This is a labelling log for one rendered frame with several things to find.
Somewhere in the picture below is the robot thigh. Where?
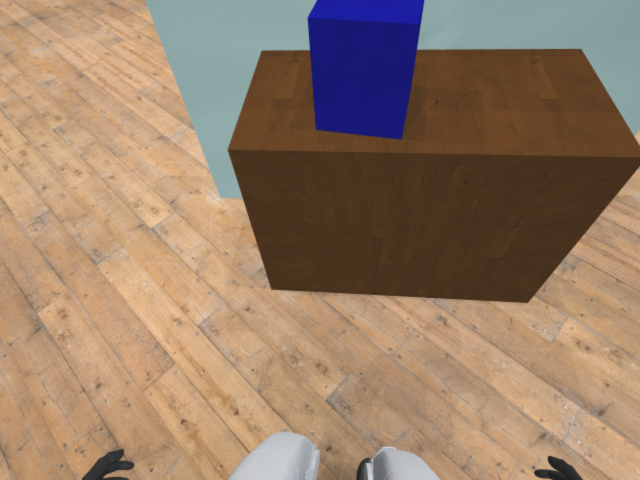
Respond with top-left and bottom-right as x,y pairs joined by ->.
364,450 -> 440,480
227,432 -> 320,480

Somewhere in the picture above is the carton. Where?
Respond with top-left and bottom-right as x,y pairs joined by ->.
308,0 -> 424,140

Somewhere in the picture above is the right robot thigh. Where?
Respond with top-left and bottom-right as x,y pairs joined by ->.
364,450 -> 440,480

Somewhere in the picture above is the robot left hand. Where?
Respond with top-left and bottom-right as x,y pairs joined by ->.
82,449 -> 134,480

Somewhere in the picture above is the pedestal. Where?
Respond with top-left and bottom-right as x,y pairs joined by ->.
228,49 -> 640,303

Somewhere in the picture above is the left robot thigh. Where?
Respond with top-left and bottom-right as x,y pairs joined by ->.
227,432 -> 320,480

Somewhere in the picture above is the robot right hand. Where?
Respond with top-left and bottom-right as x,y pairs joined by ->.
534,456 -> 583,480

